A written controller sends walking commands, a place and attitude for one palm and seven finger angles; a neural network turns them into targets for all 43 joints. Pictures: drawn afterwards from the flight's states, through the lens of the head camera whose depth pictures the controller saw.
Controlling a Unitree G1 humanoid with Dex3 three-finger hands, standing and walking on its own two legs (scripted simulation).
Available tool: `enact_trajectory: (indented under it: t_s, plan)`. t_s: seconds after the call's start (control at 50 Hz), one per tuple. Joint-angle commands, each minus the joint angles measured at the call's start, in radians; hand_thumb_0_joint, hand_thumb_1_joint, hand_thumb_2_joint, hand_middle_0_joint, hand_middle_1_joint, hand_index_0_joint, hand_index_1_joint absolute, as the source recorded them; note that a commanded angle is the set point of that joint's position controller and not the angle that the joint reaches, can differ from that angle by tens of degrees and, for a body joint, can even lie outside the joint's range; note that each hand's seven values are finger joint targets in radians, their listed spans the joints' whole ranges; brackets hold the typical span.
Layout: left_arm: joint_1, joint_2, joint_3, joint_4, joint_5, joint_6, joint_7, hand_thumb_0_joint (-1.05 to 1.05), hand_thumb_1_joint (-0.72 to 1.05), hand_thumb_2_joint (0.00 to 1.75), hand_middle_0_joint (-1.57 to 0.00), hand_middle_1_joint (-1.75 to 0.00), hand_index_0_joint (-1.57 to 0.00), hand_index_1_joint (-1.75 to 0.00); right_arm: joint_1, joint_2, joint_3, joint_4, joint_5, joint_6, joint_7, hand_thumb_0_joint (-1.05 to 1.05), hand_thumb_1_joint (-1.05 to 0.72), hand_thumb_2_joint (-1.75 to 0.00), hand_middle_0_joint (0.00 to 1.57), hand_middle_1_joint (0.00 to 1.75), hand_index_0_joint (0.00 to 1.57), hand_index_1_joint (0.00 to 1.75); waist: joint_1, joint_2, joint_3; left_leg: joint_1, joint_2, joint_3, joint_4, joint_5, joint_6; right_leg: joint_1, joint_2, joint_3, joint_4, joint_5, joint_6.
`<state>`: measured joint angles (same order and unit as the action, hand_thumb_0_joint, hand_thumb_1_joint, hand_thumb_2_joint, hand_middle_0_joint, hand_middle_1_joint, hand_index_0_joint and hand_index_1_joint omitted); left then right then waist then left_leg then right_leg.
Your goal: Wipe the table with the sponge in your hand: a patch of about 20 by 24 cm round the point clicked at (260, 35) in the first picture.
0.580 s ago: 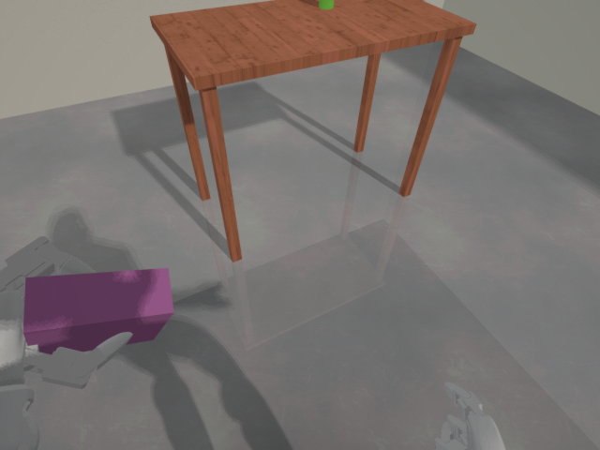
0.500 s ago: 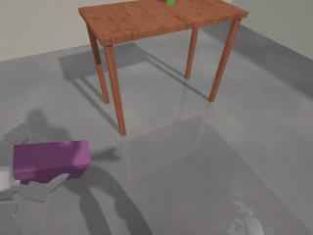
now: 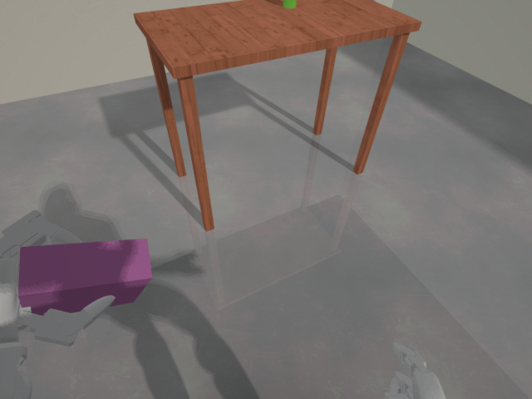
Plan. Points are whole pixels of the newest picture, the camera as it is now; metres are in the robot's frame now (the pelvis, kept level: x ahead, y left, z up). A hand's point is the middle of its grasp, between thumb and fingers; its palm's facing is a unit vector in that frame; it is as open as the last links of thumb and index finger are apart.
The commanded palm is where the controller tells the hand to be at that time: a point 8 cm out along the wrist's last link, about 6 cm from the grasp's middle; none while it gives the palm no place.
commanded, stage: walk to a spot facing it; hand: left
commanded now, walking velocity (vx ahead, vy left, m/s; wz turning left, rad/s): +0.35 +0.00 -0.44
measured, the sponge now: (104, 277) +0.22 +0.21 +0.14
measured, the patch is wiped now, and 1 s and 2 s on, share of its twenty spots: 0.00 0.00 0.00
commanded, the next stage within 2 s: turn to face it in 1.78 s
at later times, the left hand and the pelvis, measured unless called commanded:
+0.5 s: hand (143, 206) +0.31 +0.19 +0.16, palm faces +0.31 -0.87 -0.39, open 9.3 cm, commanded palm +0.27 +0.23 +0.18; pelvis +0.08 -0.03 -0.01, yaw -7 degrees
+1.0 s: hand (258, 138) +0.47 +0.05 +0.16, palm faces +0.14 -0.84 -0.53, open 9.3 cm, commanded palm +0.42 +0.12 +0.18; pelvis +0.20 -0.12 -0.01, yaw -12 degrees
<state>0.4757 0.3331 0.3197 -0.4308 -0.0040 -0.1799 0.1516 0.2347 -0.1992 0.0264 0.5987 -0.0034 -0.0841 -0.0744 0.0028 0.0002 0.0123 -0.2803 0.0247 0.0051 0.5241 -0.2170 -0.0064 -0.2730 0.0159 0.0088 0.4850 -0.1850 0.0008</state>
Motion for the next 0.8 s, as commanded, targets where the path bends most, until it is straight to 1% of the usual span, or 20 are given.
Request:
enact_trajectory:
  t_s: [0.0, 0.08, 0.16, 0.18, 0.22, 0.24, 0.26, 0.3, 0.34, 0.42, 0.44, 0.46, 0.48, 0.5, 0.54, 0.6, 0.72, 0.74, 0.76, 0.78]
  plan:
    - [-0.131, 0.159, 0.099, -0.250, -0.003, -0.070, 0.027, 0.00, 0.10, 1.30, -1.20, -1.60, -1.20, -1.60, -0.110, -0.132, -0.053, -0.158, -0.007, -0.045, -0.016, 0.00, -0.90, -0.90, 0.20, 0.30, 0.20, 0.30, -0.007, 0.117, -0.068, -0.067, 0.123, -0.093, -0.194, -0.444, 0.058, -0.022, -0.029, 0.052, -0.015, -0.315, -0.027]
    - [-0.157, 0.142, 0.084, -0.237, 0.004, -0.069, 0.029, 0.00, 0.10, 1.30, -1.20, -1.60, -1.20, -1.60, -0.095, -0.129, -0.052, -0.148, -0.007, -0.043, -0.024, 0.00, -0.90, -0.90, 0.20, 0.30, 0.20, 0.30, -0.016, 0.201, -0.049, -0.027, 0.240, -0.218, -0.241, -0.461, 0.117, -0.083, 0.021, -0.045, 0.163, -0.247, -0.019]
    - [-0.170, 0.143, 0.074, -0.209, 0.011, -0.063, 0.020, 0.00, 0.10, 1.30, -1.20, -1.60, -1.20, -1.60, -0.103, -0.126, -0.052, -0.146, -0.009, -0.040, -0.014, 0.00, -0.90, -0.90, 0.20, 0.30, 0.20, 0.30, -0.005, 0.180, -0.023, -0.154, 0.213, -0.084, -0.144, -0.450, 0.086, 0.043, 0.000, -0.059, 0.091, -0.253, -0.032]
    - [-0.181, 0.147, 0.074, -0.206, 0.010, -0.064, 0.019, 0.00, 0.10, 1.30, -1.20, -1.60, -1.20, -1.60, -0.102, -0.123, -0.053, -0.149, -0.008, -0.040, -0.012, 0.00, -0.90, -0.90, 0.20, 0.30, 0.20, 0.30, -0.002, 0.099, -0.009, -0.171, 0.161, -0.019, -0.044, -0.439, 0.059, 0.031, -0.034, 0.023, 0.017, -0.306, -0.060]
    - [-0.178, 0.184, 0.096, -0.200, 0.009, -0.060, 0.022, 0.00, 0.10, 1.30, -1.20, -1.60, -1.20, -1.60, -0.112, -0.102, -0.050, -0.152, -0.007, -0.039, -0.006, 0.00, -0.90, -0.90, 0.20, 0.30, 0.20, 0.30, 0.010, -0.218, 0.004, -0.295, 0.021, 0.112, 0.290, -0.342, 0.003, 0.051, -0.242, 0.455, -0.191, -0.452, -0.180]
    - [-0.206, 0.205, 0.107, -0.224, 0.006, -0.067, 0.029, 0.00, 0.10, 1.30, -1.20, -1.60, -1.20, -1.60, -0.127, -0.104, -0.048, -0.153, -0.004, -0.044, 0.001, 0.00, -0.90, -0.90, 0.20, 0.30, 0.20, 0.30, 0.013, -0.227, -0.008, -0.357, 0.015, 0.081, 0.438, -0.321, -0.008, 0.113, -0.334, 0.602, -0.249, -0.383, -0.247]
    - [-0.200, 0.213, 0.118, -0.235, 0.005, -0.078, 0.034, 0.00, 0.10, 1.30, -1.20, -1.60, -1.20, -1.60, -0.127, -0.104, -0.043, -0.147, -0.005, -0.046, 0.003, 0.00, -0.90, -0.90, 0.20, 0.30, 0.20, 0.30, 0.011, -0.151, -0.028, -0.377, 0.039, 0.024, 0.487, -0.326, -0.010, 0.146, -0.356, 0.608, -0.244, -0.321, -0.279]
    - [-0.156, 0.234, 0.148, -0.263, 0.005, -0.089, 0.034, 0.00, 0.10, 1.30, -1.20, -1.60, -1.20, -1.60, -0.121, -0.099, -0.035, -0.135, -0.008, -0.029, 0.006, 0.00, -0.90, -0.90, 0.20, 0.30, 0.20, 0.30, 0.009, -0.078, -0.061, -0.318, 0.067, 0.015, 0.409, -0.301, -0.012, 0.152, -0.314, 0.462, -0.189, -0.123, -0.268]
    - [-0.112, 0.221, 0.157, -0.274, -0.003, -0.100, 0.032, 0.00, 0.10, 1.30, -1.20, -1.60, -1.20, -1.60, -0.124, -0.085, -0.027, -0.145, -0.010, -0.018, 0.007, 0.00, -0.90, -0.90, 0.20, 0.30, 0.20, 0.30, 0.008, -0.112, -0.093, -0.201, 0.062, 0.065, 0.229, -0.236, -0.009, 0.136, -0.258, 0.323, -0.147, 0.006, -0.236]
    - [-0.093, 0.184, 0.131, -0.274, -0.017, -0.102, 0.033, 0.00, 0.10, 1.30, -1.20, -1.60, -1.20, -1.60, -0.089, -0.099, -0.041, -0.160, -0.007, -0.016, -0.009, 0.00, -0.90, -0.90, 0.20, 0.30, 0.20, 0.30, -0.016, -0.022, -0.122, 0.155, 0.054, 0.128, -0.099, -0.055, 0.008, 0.000, -0.134, 0.176, 0.011, -0.070, -0.120]
    - [-0.097, 0.178, 0.130, -0.277, -0.018, -0.106, 0.030, 0.00, 0.10, 1.30, -1.20, -1.60, -1.20, -1.60, -0.085, -0.126, -0.054, -0.162, -0.008, -0.017, -0.016, 0.00, -0.90, -0.90, 0.20, 0.30, 0.20, 0.30, -0.022, 0.108, -0.117, 0.275, 0.157, -0.007, -0.167, -0.097, 0.060, -0.136, -0.070, 0.130, 0.144, -0.110, -0.076]
    - [-0.104, 0.173, 0.126, -0.297, -0.020, -0.115, 0.032, 0.00, 0.10, 1.30, -1.20, -1.60, -1.20, -1.60, -0.083, -0.143, -0.060, -0.167, -0.002, -0.017, -0.014, 0.00, -0.90, -0.90, 0.20, 0.30, 0.20, 0.30, -0.022, 0.277, -0.133, 0.398, 0.329, -0.235, -0.208, -0.055, 0.133, -0.305, 0.006, 0.004, 0.351, -0.281, -0.028]
    - [-0.125, 0.190, 0.128, -0.265, -0.008, -0.118, 0.030, 0.00, 0.10, 1.30, -1.20, -1.60, -1.20, -1.60, -0.092, -0.121, -0.051, -0.152, -0.004, -0.021, -0.014, 0.00, -0.90, -0.90, 0.20, 0.30, 0.20, 0.30, -0.032, 0.328, -0.085, 0.312, 0.440, -0.371, -0.304, -0.171, 0.187, -0.362, -0.012, -0.032, 0.544, -0.393, -0.017]
    - [-0.161, 0.193, 0.112, -0.265, 0.000, -0.115, 0.024, 0.00, 0.10, 1.30, -1.20, -1.60, -1.20, -1.60, -0.098, -0.106, -0.047, -0.150, -0.011, -0.035, -0.010, 0.00, -0.90, -0.90, 0.20, 0.30, 0.20, 0.30, -0.030, 0.283, -0.023, 0.260, 0.463, -0.423, -0.319, -0.191, 0.219, -0.410, -0.060, 0.008, 0.616, -0.359, -0.016]
    - [-0.127, 0.172, 0.093, -0.246, 0.006, -0.101, 0.017, 0.00, 0.10, 1.30, -1.20, -1.60, -1.20, -1.60, -0.078, -0.114, -0.057, -0.128, -0.005, -0.045, -0.003, 0.00, -0.90, -0.90, 0.20, 0.30, 0.20, 0.30, -0.024, 0.161, 0.005, 0.274, 0.433, -0.272, -0.275, -0.038, 0.220, -0.464, -0.103, -0.014, 0.622, -0.292, -0.001]
    - [-0.118, 0.167, 0.096, -0.310, 0.015, -0.086, 0.016, 0.00, 0.10, 1.30, -1.20, -1.60, -1.20, -1.60, -0.078, -0.123, -0.060, -0.135, -0.005, -0.054, 0.001, 0.00, -0.90, -0.90, 0.20, 0.30, 0.20, 0.30, -0.012, 0.232, -0.029, 0.223, 0.339, -0.014, -0.247, 0.083, 0.152, -0.338, -0.106, -0.110, 0.457, -0.201, 0.009]
    - [-0.078, 0.196, 0.153, -0.261, -0.002, -0.080, 0.016, 0.00, 0.10, 1.30, -1.20, -1.60, -1.20, -1.60, -0.094, -0.111, -0.064, -0.145, -0.005, -0.054, 0.001, 0.00, -0.90, -0.90, 0.20, 0.30, 0.20, 0.30, -0.009, 0.238, -0.054, 0.096, 0.280, 0.160, -0.067, 0.142, 0.099, 0.025, -0.014, -0.268, 0.102, -0.088, 0.006]
    - [-0.063, 0.212, 0.169, -0.252, -0.005, -0.077, 0.016, 0.00, 0.10, 1.30, -1.20, -1.60, -1.20, -1.60, -0.097, -0.105, -0.065, -0.142, 0.001, -0.048, 0.001, 0.00, -0.90, -0.90, 0.20, 0.30, 0.20, 0.30, 0.006, 0.181, -0.102, 0.055, 0.251, 0.190, 0.086, 0.166, 0.087, 0.149, -0.008, -0.261, 0.040, -0.063, -0.005]
    - [-0.060, 0.222, 0.178, -0.252, -0.005, -0.073, 0.017, 0.00, 0.10, 1.30, -1.20, -1.60, -1.20, -1.60, -0.093, -0.093, -0.069, -0.143, 0.009, -0.044, 0.005, 0.00, -0.90, -0.90, 0.20, 0.30, 0.20, 0.30, 0.018, 0.043, -0.153, -0.053, 0.199, 0.217, 0.322, 0.122, 0.065, 0.282, -0.084, -0.131, -0.004, -0.051, -0.050]
    - [-0.066, 0.273, 0.219, -0.268, -0.001, -0.076, 0.024, 0.00, 0.10, 1.30, -1.20, -1.60, -1.20, -1.60, -0.102, -0.067, -0.066, -0.158, 0.011, -0.035, 0.010, 0.00, -0.90, -0.90, 0.20, 0.30, 0.20, 0.30, 0.014, -0.237, -0.196, -0.318, 0.074, 0.223, 0.630, -0.194, 0.024, 0.432, -0.319, 0.299, -0.074, 0.099, -0.170]
